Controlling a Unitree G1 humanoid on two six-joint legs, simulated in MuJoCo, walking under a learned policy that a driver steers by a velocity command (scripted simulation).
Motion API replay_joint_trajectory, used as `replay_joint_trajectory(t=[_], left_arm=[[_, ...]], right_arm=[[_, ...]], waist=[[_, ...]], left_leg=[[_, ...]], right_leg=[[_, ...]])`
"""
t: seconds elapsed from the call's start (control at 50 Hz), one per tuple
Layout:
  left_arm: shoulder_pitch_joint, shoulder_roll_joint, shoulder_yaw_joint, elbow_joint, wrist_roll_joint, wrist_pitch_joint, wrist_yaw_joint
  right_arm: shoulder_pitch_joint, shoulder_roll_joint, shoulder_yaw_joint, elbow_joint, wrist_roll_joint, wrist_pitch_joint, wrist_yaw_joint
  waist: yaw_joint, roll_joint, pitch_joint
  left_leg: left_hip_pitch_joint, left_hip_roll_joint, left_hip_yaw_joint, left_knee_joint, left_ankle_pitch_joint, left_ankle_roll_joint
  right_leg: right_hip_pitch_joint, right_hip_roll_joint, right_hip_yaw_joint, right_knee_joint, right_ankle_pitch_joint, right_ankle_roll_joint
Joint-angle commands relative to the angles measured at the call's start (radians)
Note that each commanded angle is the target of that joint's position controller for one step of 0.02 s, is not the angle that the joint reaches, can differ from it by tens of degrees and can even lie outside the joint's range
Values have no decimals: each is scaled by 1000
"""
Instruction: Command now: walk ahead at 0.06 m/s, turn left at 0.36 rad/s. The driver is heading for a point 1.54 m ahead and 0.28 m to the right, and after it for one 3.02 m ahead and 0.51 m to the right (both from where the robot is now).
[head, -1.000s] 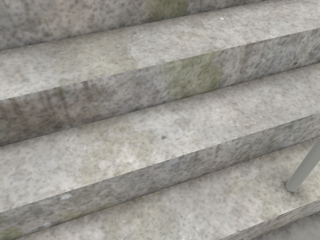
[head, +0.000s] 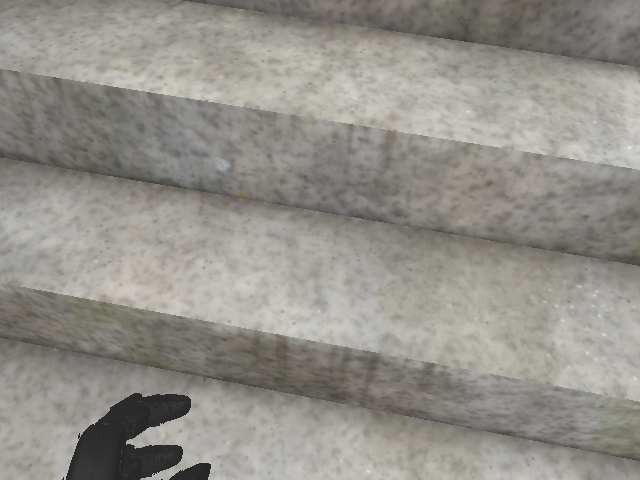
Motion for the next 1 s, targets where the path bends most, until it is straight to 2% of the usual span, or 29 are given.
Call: replay_joint_trajectory(t=[0.02, 0.06, 0.08, 0.1, 0.12, 0.16, 0.2, 0.24, 0.26, 0.32, 0.36, 0.38, 0.4, 0.42, 0.44, 0.46, 0.48, 0.5, 0.52, 0.54, 0.56, 0.6, 0.64, 0.78, 0.88, 0.9, 0.92, 0.94, 1.0], left_arm=[[161, -12, -13, -10, 4, 20, 26], [104, -27, -12, -8, -16, 42, 30], [129, 137, -11, -39, -139, 6, -38], [150, 189, 19, 17, -129, -17, -54], [145, 181, 13, 30, -94, -33, -50], [128, 162, 2, 29, -56, -59, -39], [155, 191, 12, 53, -57, -51, -26], [158, 161, 7, 80, -54, -37, -38], [177, 157, 8, 104, -48, -35, -49], [174, 166, 18, 130, -31, -54, -59], [164, 140, 8, 128, -19, -54, -62], [166, 110, -3, 134, -11, -44, -75], [164, 77, -13, 138, -3, -28, -92], [-25, 60, -17, 36, -12, -6, -86], [146, 84, -17, 123, -29, -3, -101], [148, 120, -10, 129, -19, -15, -109], [99, 137, -10, 139, -34, -29, -101], [110, 133, -17, 128, -51, -51, -88], [223, 182, 14, 210, -92, -32, -38], [203, 167, 5, 199, -90, -30, -9], [168, 120, -10, 185, -79, -32, 5], [156, 108, -22, 185, -59, -33, 5], [171, 90, -25, 193, -57, -27, 13], [175, 95, -21, 219, -54, -14, 26], [181, 103, -19, 238, -55, 4, 36], [199, 58, -27, 229, -43, 17, -85], [208, 78, -19, 245, -30, 21, -145], [224, 99, -9, 257, -23, 18, -173], [201, 101, -6, 239, -14, -6, -184]], right_arm=[[-4, -61, -9, -29, 5, -64, 0], [24, -58, 0, -51, -8, -65, -27], [89, -177, 29, -60, -104, -80, 33], [75, -182, 24, -82, -104, -73, 70], [93, -176, 42, -58, -87, -67, 93], [103, -181, 63, -43, -64, -74, 125], [4, -135, 94, -107, -37, -97, 119], [-65, -64, 137, -157, 8, -122, 111], [-60, -67, 140, -170, 27, -133, 105], [43, -135, 104, -176, 20, -147, 92], [9, -130, 91, -186, 23, -162, 101], [-35, -105, 91, -184, 39, -169, 110], [-39, -94, 86, -163, 60, -170, 116], [121, -137, 62, -63, 121, -152, 132], [89, -153, 47, -89, 61, -143, 131], [46, -199, 21, -88, 89, -124, 119], [129, -262, -6, -59, 84, -112, 99], [239, -232, 2, -36, -1, -101, 113], [227, -145, 8, -71, 16, -110, 11], [180, -112, 26, -45, 29, -106, -4], [100, -77, 38, -37, 28, -103, -2], [66, -68, 39, -47, 19, -96, 3], [51, -86, 32, -33, 15, -95, -2], [131, -84, 30, 34, 19, -100, -4], [200, -79, 23, 73, 27, -91, 0], [206, -42, 42, 78, 31, -47, 78], [184, -76, 29, 82, 15, -24, 111], [167, -89, 23, 79, 6, -9, 121], [145, -94, 20, 81, 5, -11, 96]], waist=[[56, 45, -72], [14, 47, -120], [-27, 214, -264], [-65, 147, -194], [-53, 128, -145], [-34, 59, -122], [-2, 45, -173], [26, 77, -219], [18, 109, -221], [-38, 123, -188], [-20, 92, -184], [13, 51, -171], [26, 69, -155], [-17, 127, -114], [-20, 53, -200], [0, 92, -186], [-71, 122, -233], [-142, 98, -403], [-142, 242, -408], [-98, 165, -322], [-60, 136, -284], [-48, -38, -227], [-28, -23, -182], [-28, -32, -160], [-39, 0, -158], [-49, -25, -247], [-40, -38, -115], [-36, -49, -55], [-42, -33, -14]], left_leg=[[160, 153, -274, -381, 366, 41], [240, 177, -281, -404, 540, 60], [262, 226, -435, -560, 352, 45], [297, 270, -490, -581, 179, 42], [314, 261, -516, -585, 61, 31], [414, 251, -441, -570, 51, 15], [421, 219, -345, -556, 113, 38], [347, 166, -261, -552, 177, 44], [328, 153, -235, -561, 222, 56], [412, 221, -288, -527, 530, 126], [497, 265, -308, -500, 700, 141], [483, 259, -295, -493, 711, 125], [418, 248, -267, -491, 719, 111], [569, 312, -411, -501, 721, 123], [715, 206, -260, -410, 1062, 61], [902, 177, -258, -315, 1266, 26], [1017, 189, -316, -310, 1288, 21], [898, 178, -259, -352, 1331, -18], [721, 193, -247, -454, 1163, -57], [589, 166, -207, -472, 1029, -46], [572, 154, -180, -480, 918, -27], [525, 157, -162, -509, 803, -23], [502, 164, -153, -522, 799, -29], [433, 166, -133, -563, 614, -44], [392, 185, -139, -584, 467, -41], [388, 111, -98, -594, 250, -61], [333, 82, -87, -610, 163, -49], [333, 71, -70, -609, 77, -56], [330, 62, -57, -602, 37, -68]], right_leg=[[-104, -25, 29, -39, -3, -1], [-115, 8, -44, -4, 50, 17], [-256, 77, 103, 156, 96, 33], [-327, 118, 197, 259, 163, 32], [-435, 152, 232, 373, 182, 14], [-546, 160, 261, 393, 186, -24], [-498, 109, 210, 307, 148, 32], [-320, 27, 122, 167, 120, 118], [-242, 0, 75, 121, 88, 153], [-134, -38, 41, -97, 29, 173], [-59, -97, 47, -462, 33, 158], [55, -134, 28, -745, 54, 156], [223, -134, -18, -980, -12, 146], [117, -91, -75, -1219, -495, 158], [247, -67, -72, -1231, -59, 123], [240, -21, -121, -1675, 86, 107], [253, 31, -162, -1803, 157, 74], [594, -55, -100, -1482, 441, -23], [820, -113, -37, -1402, 635, -27], [857, -141, -20, -1355, 667, -32], [781, -131, -26, -1381, 566, -21], [792, -152, -29, -1392, 616, -30], [784, -139, -31, -1432, 443, -21], [897, -167, -23, -1475, 617, -41], [929, -187, -30, -1507, 525, -47], [969, -144, -48, -1500, 290, -6], [852, -106, -66, -1506, 64, -3], [732, -104, -56, -1544, -133, -16], [631, -114, -37, -1582, -289, -36]])
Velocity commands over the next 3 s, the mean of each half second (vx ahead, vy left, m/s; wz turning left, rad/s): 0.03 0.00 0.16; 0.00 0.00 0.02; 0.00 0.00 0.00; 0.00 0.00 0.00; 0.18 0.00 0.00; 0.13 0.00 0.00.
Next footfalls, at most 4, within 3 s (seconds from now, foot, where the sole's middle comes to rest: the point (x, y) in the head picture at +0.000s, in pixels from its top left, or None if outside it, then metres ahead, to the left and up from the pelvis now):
0.48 right None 0.09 -0.20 -0.71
2.74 right None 0.23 -0.22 -0.51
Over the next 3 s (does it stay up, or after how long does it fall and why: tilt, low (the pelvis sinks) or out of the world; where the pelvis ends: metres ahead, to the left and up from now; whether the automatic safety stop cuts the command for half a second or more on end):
stays up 0.21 -0.12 0.17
